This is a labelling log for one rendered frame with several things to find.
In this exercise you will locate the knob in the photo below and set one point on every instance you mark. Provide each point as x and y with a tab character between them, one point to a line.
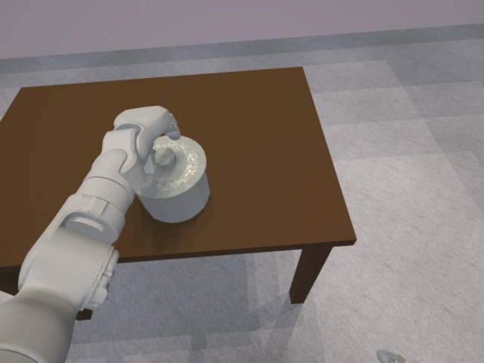
166	158

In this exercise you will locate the pot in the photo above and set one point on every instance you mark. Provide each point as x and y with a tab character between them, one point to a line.
181	208

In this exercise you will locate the left robot upper arm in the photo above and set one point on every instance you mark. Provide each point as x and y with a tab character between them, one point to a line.
72	273

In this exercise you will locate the lid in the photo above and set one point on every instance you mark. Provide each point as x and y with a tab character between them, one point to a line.
183	177

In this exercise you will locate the table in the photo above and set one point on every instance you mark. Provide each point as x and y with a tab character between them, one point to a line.
272	182

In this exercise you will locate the left robot hand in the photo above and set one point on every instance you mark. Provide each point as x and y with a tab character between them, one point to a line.
159	120

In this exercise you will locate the left robot forearm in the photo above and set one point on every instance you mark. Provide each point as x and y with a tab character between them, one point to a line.
98	208

